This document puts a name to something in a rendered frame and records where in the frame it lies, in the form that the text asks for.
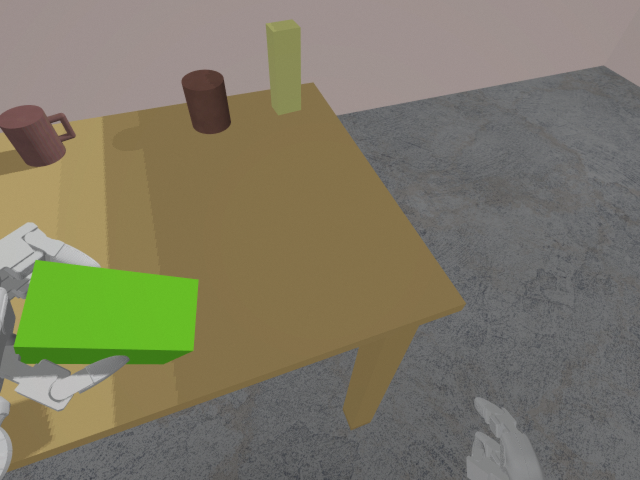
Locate table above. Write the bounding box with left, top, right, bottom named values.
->
left=0, top=82, right=466, bottom=473

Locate robot left hand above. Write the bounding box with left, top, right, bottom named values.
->
left=0, top=222, right=130, bottom=412

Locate sponge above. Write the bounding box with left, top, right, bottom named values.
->
left=14, top=260, right=199, bottom=364

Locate robot right hand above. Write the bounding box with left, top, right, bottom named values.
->
left=466, top=397, right=546, bottom=480

